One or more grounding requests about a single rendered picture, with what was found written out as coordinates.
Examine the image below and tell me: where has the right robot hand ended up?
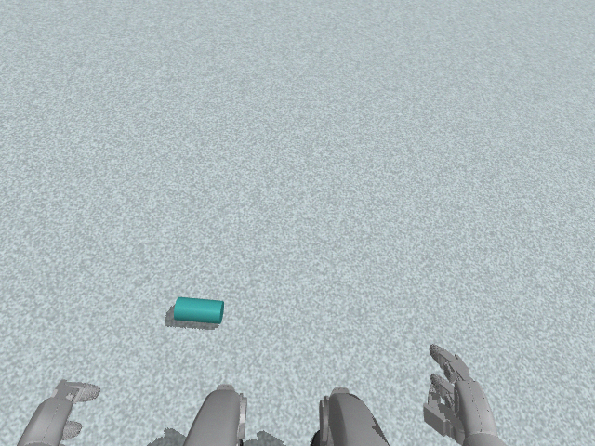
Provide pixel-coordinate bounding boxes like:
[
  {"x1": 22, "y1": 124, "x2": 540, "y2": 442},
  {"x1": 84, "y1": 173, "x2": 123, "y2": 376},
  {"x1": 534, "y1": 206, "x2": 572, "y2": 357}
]
[{"x1": 423, "y1": 344, "x2": 498, "y2": 446}]

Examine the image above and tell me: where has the can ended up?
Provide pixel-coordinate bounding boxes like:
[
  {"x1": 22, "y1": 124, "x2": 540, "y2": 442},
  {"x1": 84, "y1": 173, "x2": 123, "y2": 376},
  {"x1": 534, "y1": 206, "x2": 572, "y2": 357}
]
[{"x1": 174, "y1": 297, "x2": 224, "y2": 324}]

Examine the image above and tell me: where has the left robot hand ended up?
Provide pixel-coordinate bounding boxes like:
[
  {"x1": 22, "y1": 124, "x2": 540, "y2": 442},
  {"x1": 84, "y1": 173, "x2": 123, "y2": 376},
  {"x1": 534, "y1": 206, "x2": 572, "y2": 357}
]
[{"x1": 17, "y1": 379, "x2": 100, "y2": 446}]

